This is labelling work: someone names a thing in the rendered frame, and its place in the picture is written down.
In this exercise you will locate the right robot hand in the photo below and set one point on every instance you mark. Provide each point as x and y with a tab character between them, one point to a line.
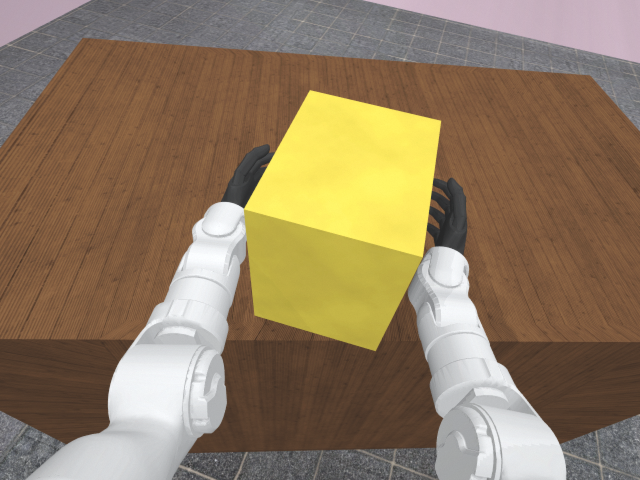
453	224

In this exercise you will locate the left robot forearm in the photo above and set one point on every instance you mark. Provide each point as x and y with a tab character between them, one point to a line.
201	293

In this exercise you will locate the right robot forearm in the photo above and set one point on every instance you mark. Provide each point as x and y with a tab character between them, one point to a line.
461	361

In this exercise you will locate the right robot upper arm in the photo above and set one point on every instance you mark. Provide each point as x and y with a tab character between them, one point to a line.
479	442

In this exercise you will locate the pedestal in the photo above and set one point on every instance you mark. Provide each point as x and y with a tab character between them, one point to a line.
130	143

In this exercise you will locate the left robot upper arm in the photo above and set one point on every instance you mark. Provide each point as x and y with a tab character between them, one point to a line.
164	397

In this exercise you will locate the carton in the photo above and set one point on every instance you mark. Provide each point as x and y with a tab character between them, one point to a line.
336	226

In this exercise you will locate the left robot hand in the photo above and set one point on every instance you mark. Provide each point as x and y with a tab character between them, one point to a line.
246	176

